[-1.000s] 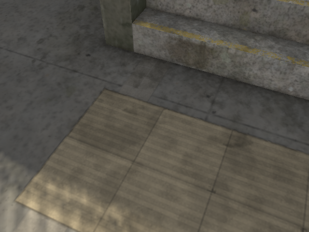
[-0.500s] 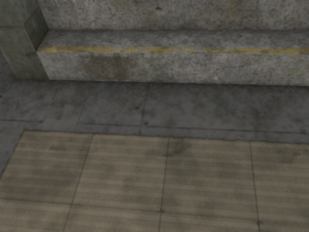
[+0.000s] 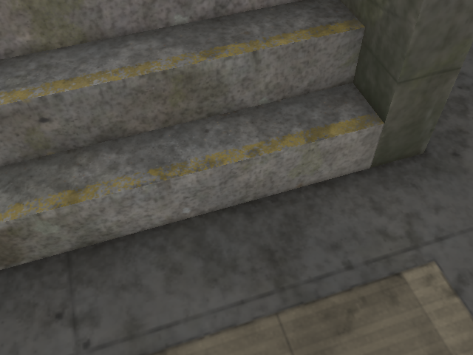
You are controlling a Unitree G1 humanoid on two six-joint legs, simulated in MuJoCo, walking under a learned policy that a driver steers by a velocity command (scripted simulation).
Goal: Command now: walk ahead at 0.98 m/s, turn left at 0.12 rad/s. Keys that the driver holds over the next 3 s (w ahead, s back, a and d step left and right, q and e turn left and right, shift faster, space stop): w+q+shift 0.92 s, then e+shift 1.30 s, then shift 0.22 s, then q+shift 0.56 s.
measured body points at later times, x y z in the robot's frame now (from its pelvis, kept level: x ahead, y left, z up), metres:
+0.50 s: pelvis +0.42 -0.02 +0.00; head +0.42 -0.01 +0.45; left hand +0.32 +0.27 -0.12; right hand +0.69 -0.21 -0.07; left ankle +0.44 +0.12 -0.63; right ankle +0.40 -0.17 -0.73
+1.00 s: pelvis +0.76 +0.19 +0.00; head +0.76 +0.22 +0.45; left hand +0.80 +0.50 -0.03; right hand +0.94 +0.00 -0.12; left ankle +0.67 +0.18 -0.73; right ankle +0.87 +0.13 -0.35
